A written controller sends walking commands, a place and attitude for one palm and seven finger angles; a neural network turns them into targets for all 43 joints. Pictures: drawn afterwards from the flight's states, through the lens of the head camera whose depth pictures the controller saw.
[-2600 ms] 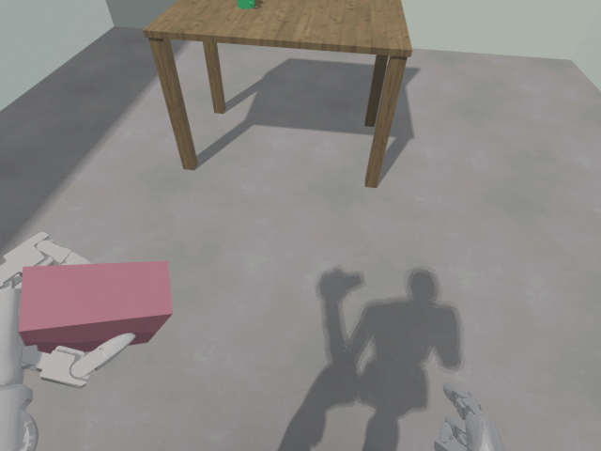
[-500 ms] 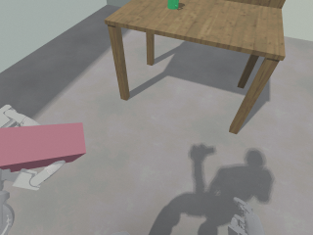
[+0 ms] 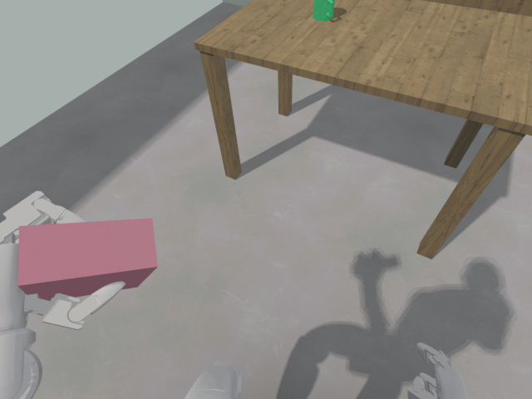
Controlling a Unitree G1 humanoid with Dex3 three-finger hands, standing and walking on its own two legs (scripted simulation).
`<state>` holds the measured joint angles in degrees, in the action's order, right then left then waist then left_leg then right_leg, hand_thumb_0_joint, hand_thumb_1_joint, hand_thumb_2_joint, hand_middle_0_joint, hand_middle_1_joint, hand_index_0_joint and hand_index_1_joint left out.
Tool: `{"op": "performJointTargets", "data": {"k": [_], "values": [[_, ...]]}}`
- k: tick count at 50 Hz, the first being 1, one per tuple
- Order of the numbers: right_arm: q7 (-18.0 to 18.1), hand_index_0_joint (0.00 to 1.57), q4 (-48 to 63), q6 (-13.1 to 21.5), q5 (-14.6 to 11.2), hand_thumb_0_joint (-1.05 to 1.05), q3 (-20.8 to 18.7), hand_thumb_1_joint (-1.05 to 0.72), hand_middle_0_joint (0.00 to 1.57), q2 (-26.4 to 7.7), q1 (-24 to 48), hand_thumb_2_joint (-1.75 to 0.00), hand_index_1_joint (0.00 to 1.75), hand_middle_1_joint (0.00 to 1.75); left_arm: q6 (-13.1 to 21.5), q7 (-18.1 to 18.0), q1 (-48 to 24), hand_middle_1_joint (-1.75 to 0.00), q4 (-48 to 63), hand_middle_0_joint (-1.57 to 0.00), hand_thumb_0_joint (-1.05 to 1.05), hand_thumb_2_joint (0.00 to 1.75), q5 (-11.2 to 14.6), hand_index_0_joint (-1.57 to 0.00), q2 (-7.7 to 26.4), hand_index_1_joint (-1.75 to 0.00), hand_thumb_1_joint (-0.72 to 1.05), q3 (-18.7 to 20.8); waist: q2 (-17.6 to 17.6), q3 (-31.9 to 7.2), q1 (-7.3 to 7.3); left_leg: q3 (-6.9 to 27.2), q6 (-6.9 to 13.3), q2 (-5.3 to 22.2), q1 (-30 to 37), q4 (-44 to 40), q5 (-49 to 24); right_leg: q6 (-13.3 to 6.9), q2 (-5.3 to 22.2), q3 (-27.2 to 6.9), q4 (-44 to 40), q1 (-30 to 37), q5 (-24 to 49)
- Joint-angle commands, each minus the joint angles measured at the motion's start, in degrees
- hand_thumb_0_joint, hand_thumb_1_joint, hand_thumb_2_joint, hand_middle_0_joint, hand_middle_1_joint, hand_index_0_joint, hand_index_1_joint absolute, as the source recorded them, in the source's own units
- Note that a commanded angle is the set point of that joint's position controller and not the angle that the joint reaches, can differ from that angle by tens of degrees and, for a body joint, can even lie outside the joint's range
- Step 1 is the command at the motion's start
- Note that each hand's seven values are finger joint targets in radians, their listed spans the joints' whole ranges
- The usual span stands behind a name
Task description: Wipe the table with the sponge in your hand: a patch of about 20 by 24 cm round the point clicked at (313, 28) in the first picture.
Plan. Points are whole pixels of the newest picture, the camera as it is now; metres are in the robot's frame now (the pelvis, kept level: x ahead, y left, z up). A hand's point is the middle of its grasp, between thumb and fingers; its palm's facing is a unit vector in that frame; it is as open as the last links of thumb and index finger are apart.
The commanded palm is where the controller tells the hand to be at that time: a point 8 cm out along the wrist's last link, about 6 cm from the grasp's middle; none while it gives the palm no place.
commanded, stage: walk to a spot facing it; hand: left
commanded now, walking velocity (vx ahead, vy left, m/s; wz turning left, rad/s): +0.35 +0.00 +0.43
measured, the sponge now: (108, 261) +0.24 +0.19 +0.16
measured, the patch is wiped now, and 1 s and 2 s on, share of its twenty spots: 0.00 0.00 0.00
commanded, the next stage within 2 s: turn to face it in 1.06 s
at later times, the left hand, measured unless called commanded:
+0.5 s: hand (39, 178) +0.31 +0.28 +0.21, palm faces +0.51 -0.75 -0.43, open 9.4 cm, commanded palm +0.25 +0.32 +0.19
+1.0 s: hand (76, 145) +0.38 +0.27 +0.20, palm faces +0.60 -0.61 -0.52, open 9.4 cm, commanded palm +0.30 +0.30 +0.19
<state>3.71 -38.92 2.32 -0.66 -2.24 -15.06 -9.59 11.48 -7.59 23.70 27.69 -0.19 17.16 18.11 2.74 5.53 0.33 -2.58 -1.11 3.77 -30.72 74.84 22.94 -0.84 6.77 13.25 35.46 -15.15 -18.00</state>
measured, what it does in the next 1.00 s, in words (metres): walks ahead, turning left: left foot, then right foot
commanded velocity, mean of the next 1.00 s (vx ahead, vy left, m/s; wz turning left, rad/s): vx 0.29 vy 0.00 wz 0.44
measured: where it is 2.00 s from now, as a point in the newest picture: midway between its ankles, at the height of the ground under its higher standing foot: (285, 370)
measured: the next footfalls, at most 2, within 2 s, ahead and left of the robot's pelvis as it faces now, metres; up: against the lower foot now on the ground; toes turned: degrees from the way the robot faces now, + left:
left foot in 0.26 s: +0.19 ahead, +0.13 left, +0.00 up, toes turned +15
right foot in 0.68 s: +0.30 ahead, -0.10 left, +0.00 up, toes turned +3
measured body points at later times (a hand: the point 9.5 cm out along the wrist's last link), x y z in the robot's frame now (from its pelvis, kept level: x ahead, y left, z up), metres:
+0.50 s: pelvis +0.14 +0.02 +0.01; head +0.17 +0.04 +0.46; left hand +0.28 +0.32 +0.23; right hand +0.34 -0.14 -0.08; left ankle +0.15 +0.12 -0.73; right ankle +0.19 -0.13 -0.65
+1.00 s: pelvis +0.26 -0.02 +0.01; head +0.31 -0.01 +0.46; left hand +0.34 +0.30 +0.22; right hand +0.51 -0.22 -0.08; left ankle +0.27 +0.14 -0.66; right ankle +0.27 -0.11 -0.73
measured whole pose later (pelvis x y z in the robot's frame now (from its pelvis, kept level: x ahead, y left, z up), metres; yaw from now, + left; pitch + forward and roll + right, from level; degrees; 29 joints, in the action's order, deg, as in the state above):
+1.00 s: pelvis +0.26 -0.02 +0.01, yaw +22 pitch +0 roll +2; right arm 4.0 -33.0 1.4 -0.1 -4.1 -15.7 -11.2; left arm 12.3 -8.3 30.0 34.0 1.5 24.1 23.0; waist -0.9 5.8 -1.4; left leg -7.3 -3.0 6.4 -32.8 55.5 18.2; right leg -1.4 7.1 17.7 27.7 -9.4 -17.7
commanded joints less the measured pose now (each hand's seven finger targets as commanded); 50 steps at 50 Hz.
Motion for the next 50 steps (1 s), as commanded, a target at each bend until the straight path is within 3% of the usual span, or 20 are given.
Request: {"op": "performJointTargets", "data": {"k": [1, 7, 9, 11, 12, 13, 14, 15, 19, 24, 28, 32, 33, 34, 35, 36, 37, 42, 45, 50], "values": [[-0.47, 0.2, 12.0, 1.85, 0.12, 0.0, -0.93, -0.9, 0.2, -1.98, 4.29, -0.9, 0.3, 0.3, 4.87, -2.11, 1.64, -1.6, 15.37, -1.2, 0.0, 1.3, 1.51, -1.2, 15.66, -1.6, 0.1, 12.88, -9.73, -8.43, -0.15, 0.66, -0.56, 3.8, -6.94, -9.46, -4.18, -6.36, 15.34, -10.95, -18.42, 11.11, 15.2], [-0.79, 0.2, 15.49, 1.79, 0.35, 0.0, -1.63, -0.9, 0.2, -1.12, 2.21, -0.9, 0.3, 0.3, 4.26, -3.49, 6.46, -1.6, 15.38, -1.2, 0.0, 1.3, 2.45, -1.2, 13.48, -1.6, 0.1, 12.77, -12.78, -9.19, 2.1, -8.09, 0.63, 1.62, 0.5, -33.85, -4.11, -6.33, 14.6, -6.49, -14.31, 14.36, 24.59], [-0.52, 0.2, 15.49, 1.9, 0.57, 0.0, -1.76, -0.9, 0.2, -1.21, 0.82, -0.9, 0.3, 0.3, 3.91, -4.0, 4.38, -1.6, 16.29, -1.2, 0.0, 1.3, 2.31, -1.2, 13.22, -1.6, 0.1, 11.94, -11.72, -10.23, 1.23, -10.43, 0.88, -0.37, 5.88, -38.59, -6.18, -5.4, 14.02, -4.92, -10.52, 12.82, 24.26], [0.3, 0.2, 15.61, 2.08, 0.64, 0.0, -2.27, -0.9, 0.2, -1.92, -0.8, -0.9, 0.3, 0.3, 3.84, -4.03, 0.71, -1.6, 18.33, -1.2, 0.0, 1.3, 2.18, -1.2, 12.53, -1.6, 0.1, 9.6, -5.13, -14.12, -1.66, -12.02, 1.82, -3.7, 20.36, -45.66, -11.4, -1.98, 10.51, 0.06, 5.59, 6.97, 25.03], [0.68, 0.2, 15.79, 2.34, 0.57, 0.0, -2.84, -0.9, 0.2, -3.09, -0.81, -0.9, 0.3, 0.3, 4.64, -4.08, -1.39, -1.6, 20.17, -1.2, 0.0, 1.3, 1.73, -1.2, 12.8, -1.6, 0.1, 9.39, 4.26, -16.79, -2.39, -3.31, 4.41, 0.31, 30.09, -48.23, -11.85, 0.34, 7.31, 0.66, 18.59, -0.98, 17.69], [0.48, 0.2, 16.06, 2.79, 0.82, 0.0, -2.72, -0.9, 0.2, -4.19, 0.36, -0.9, 0.3, 0.3, 5.63, -4.03, -2.13, -1.6, 22.06, -1.2, 0.0, 1.3, 1.99, -1.2, 12.57, -1.6, 0.1, 9.23, 20.58, -16.72, -1.7, 22.02, 12.34, 15.46, 36.67, -52.19, -25.93, 3.46, -1.44, -1.54, 33.94, -15.58, -12.97], [-0.29, 0.2, 16.07, 3.63, 0.79, 0.0, -1.25, -0.9, 0.2, -2.8, 0.2, -0.9, 0.3, 0.3, 6.08, -4.21, -3.12, -1.6, 21.07, -1.2, 0.0, 1.3, 0.83, -1.2, 15.45, -1.6, 0.1, 10.29, 18.01, -16.3, -1.15, 34.62, 17.81, 21.88, 37.63, -54.44, -33.88, 2.63, -3.34, -8.57, 42.0, -22.15, -19.77], [-0.71, 0.2, 15.02, 4.14, 0.78, 0.0, -0.92, -0.9, 0.2, -2.96, 1.14, -0.9, 0.3, 0.3, 5.82, -3.28, -5.43, -1.6, 18.58, -1.2, 0.0, 1.3, 0.46, -1.2, 18.36, -1.6, 0.1, 11.25, 11.53, -14.5, -1.44, 36.2, 18.07, 22.07, 33.74, -55.07, -28.34, 2.4, -1.3, -12.37, 44.74, -23.77, -17.13], [-1.2, 0.2, 13.04, 4.89, -0.48, 0.0, -1.7, -0.9, 0.2, -2.06, 1.51, -0.9, 0.3, 0.3, 5.42, -2.1, -1.6, -1.6, 25.2, -1.2, 0.0, 1.3, 1.73, -1.2, 15.9, -1.6, 0.1, 11.88, 9.5, -12.12, 0.0, 17.03, 13.73, 14.37, 25.29, -55.82, -17.4, 3.69, 1.47, -11.52, 37.43, -23.82, -8.2], [-1.74, 0.2, 11.91, 6.48, -0.07, 0.0, -0.88, -0.9, 0.2, -1.6, 0.73, -0.9, 0.3, 0.3, 5.14, -1.31, 5.42, -1.6, 19.83, -1.2, 0.0, 1.3, 2.85, -1.2, 11.32, -1.6, 0.1, 10.44, 10.8, -12.42, 0.0, 8.02, 10.91, 10.8, 18.43, -59.02, -15.98, 4.39, -0.28, -5.99, 18.85, -12.67, -0.84], [-0.16, 0.2, 10.73, 6.17, 0.25, 0.0, -0.87, -0.9, 0.2, -2.38, 0.22, -0.9, 0.3, 0.3, 4.0, -0.79, 1.94, -1.6, 10.12, -1.2, 0.0, 1.3, 2.61, -1.2, 10.22, -1.6, 0.1, 8.68, 6.75, -9.56, -0.19, 8.24, 10.99, 11.67, 17.0, -59.35, -11.45, 4.85, -2.17, -3.97, 9.17, -8.49, -3.47], [0.9, 0.2, 10.18, 5.36, 0.19, 0.0, -0.16, -0.9, 0.2, -2.24, 1.34, -0.9, 0.3, 0.3, 2.67, -0.85, -3.91, -1.6, 6.26, -1.2, 0.0, 1.3, 1.61, -1.2, 9.6, -1.6, 0.1, 5.86, 5.38, -9.15, 0.52, 7.11, 8.77, 8.76, 16.17, -50.51, -7.8, 4.42, -4.93, -1.48, -6.84, 1.71, -0.94], [0.9, 0.2, 10.46, 4.99, -0.06, 0.0, 0.27, -0.9, 0.2, -1.68, 1.7, -0.9, 0.3, 0.3, 2.12, -0.9, -5.41, -1.6, 6.6, -1.2, 0.0, 1.3, 1.21, -1.2, 9.75, -1.6, 0.1, 4.97, 1.94, -10.37, 0.63, 5.4, 7.58, 6.58, 13.16, -42.9, -8.1, 3.35, -3.11, -4.19, -12.02, 8.16, 0.33], [0.7, 0.2, 10.59, 4.61, -0.28, 0.0, 0.54, -0.9, 0.2, -0.47, 1.4, -0.9, 0.3, 0.3, 1.69, -1.11, -7.45, -1.6, 7.47, -1.2, 0.0, 1.3, 0.49, -1.2, 11.41, -1.6, 0.1, 5.17, -9.1, -12.25, 0.67, 1.08, 5.57, 2.27, 4.36, -28.37, -3.78, -0.24, 6.72, -16.11, -16.91, 16.08, -2.37], [0.73, 0.2, 11.47, 4.42, -0.18, 0.0, 0.91, -0.9, 0.2, 0.22, 3.63, -0.9, 0.3, 0.3, 0.89, -1.59, -8.47, -1.6, 8.23, -1.2, 0.0, 1.3, 0.42, -1.2, 15.18, -1.6, 0.1, 7.36, -21.96, -11.41, 1.79, -1.38, 2.79, -4.73, -9.28, -10.33, 10.68, -6.23, 20.04, -36.65, -20.57, 20.99, 1.97], [0.83, 0.2, 11.98, 4.92, 0.48, 0.0, 0.95, -0.9, 0.2, -1.67, 6.65, -0.9, 0.3, 0.3, 0.96, -1.94, -10.66, -1.6, 11.09, -1.2, 0.0, 1.3, 1.47, -1.2, 15.59, -1.6, 0.1, 7.37, -16.8, -8.74, 1.97, 4.13, 1.45, -3.08, -13.12, -1.28, 9.47, -8.02, 24.71, -38.36, -21.73, 18.26, 6.39], [0.67, 0.2, 10.69, 5.37, 0.71, 0.0, -0.05, -0.9, 0.2, -2.22, 4.63, -0.9, 0.3, 0.3, 1.83, -1.73, -11.85, -1.6, 11.88, -1.2, 0.0, 1.3, 1.26, -1.2, 14.3, -1.6, 0.1, 6.64, -12.97, -8.1, 0.27, 6.24, 0.92, -0.48, -10.44, 0.42, 3.66, -6.83, 21.96, -33.39, -21.68, 13.49, 2.71], [0.11, 0.2, 11.79, 2.47, 0.78, 0.0, -0.33, -0.9, 0.2, -1.9, 6.01, -0.9, 0.3, 0.3, 3.67, -1.85, -0.85, -1.6, 16.5, -1.2, 0.0, 1.3, 1.51, -1.2, 17.1, -1.6, 0.1, 11.9, -6.21, -6.05, 0.0, 2.16, -1.67, 2.36, -10.36, 0.01, -3.55, -5.36, 16.32, -12.02, -19.18, 10.28, 17.53], [0.18, 0.2, 12.97, 1.73, 0.79, 0.0, -1.18, -0.9, 0.2, -1.41, 4.67, -0.9, 0.3, 0.3, 3.95, -2.3, 3.22, -1.6, 16.2, -1.2, 0.0, 1.3, 2.24, -1.2, 16.95, -1.6, 0.1, 13.6, -6.86, -8.83, -0.11, -1.71, -1.9, 3.33, -6.93, -12.4, -5.51, -4.85, 14.85, -5.85, -17.02, 13.4, 25.29], [0.19, 0.2, 15.6, 1.68, 0.54, 0.0, -1.82, -0.9, 0.2, -1.07, 1.87, -0.9, 0.3, 0.3, 2.93, -3.46, 9.06, -1.6, 15.11, -1.2, 0.0, 1.3, 3.27, -1.2, 14.23, -1.6, 0.1, 13.31, -13.12, -10.46, 1.47, -7.99, -1.28, 2.45, -2.17, -29.99, -3.11, -5.11, 15.99, -2.98, -11.23, 17.02, 39.24]]}}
